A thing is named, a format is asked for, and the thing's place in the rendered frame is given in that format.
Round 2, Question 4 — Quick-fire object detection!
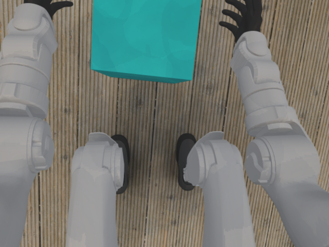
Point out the robot right hand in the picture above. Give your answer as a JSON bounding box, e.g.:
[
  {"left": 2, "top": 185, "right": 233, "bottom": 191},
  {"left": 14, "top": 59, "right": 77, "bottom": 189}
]
[{"left": 219, "top": 0, "right": 263, "bottom": 43}]

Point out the right robot thigh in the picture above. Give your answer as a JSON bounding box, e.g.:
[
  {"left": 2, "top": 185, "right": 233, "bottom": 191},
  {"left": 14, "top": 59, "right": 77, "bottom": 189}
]
[{"left": 191, "top": 139, "right": 255, "bottom": 247}]

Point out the carton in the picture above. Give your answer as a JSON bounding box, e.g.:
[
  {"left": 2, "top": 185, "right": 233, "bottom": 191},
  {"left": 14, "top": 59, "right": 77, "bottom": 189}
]
[{"left": 90, "top": 0, "right": 202, "bottom": 83}]

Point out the robot left forearm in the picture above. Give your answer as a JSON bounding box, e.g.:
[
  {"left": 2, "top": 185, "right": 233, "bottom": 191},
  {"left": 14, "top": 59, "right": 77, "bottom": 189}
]
[{"left": 0, "top": 3, "right": 58, "bottom": 120}]

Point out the robot right forearm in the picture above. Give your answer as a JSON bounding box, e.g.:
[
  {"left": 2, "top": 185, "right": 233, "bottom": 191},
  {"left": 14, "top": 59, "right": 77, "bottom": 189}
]
[{"left": 230, "top": 31, "right": 320, "bottom": 172}]

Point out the left robot thigh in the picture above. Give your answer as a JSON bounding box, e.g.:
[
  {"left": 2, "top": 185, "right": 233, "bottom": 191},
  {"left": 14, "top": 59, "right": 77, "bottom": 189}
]
[{"left": 65, "top": 141, "right": 124, "bottom": 247}]

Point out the robot right upper arm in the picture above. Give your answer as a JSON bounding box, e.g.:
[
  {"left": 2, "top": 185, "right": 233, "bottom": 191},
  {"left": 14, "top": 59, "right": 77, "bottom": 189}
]
[{"left": 244, "top": 135, "right": 329, "bottom": 247}]

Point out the robot left hand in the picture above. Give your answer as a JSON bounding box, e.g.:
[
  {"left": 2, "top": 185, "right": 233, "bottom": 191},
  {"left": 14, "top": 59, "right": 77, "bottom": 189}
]
[{"left": 24, "top": 0, "right": 73, "bottom": 19}]

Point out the robot left upper arm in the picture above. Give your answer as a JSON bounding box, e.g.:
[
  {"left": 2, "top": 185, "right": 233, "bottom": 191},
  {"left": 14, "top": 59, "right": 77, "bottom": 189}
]
[{"left": 0, "top": 116, "right": 54, "bottom": 247}]

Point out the robot thigh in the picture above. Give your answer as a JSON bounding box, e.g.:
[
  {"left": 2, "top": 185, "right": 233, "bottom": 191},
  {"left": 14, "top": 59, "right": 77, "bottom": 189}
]
[
  {"left": 191, "top": 139, "right": 255, "bottom": 247},
  {"left": 65, "top": 141, "right": 124, "bottom": 247}
]

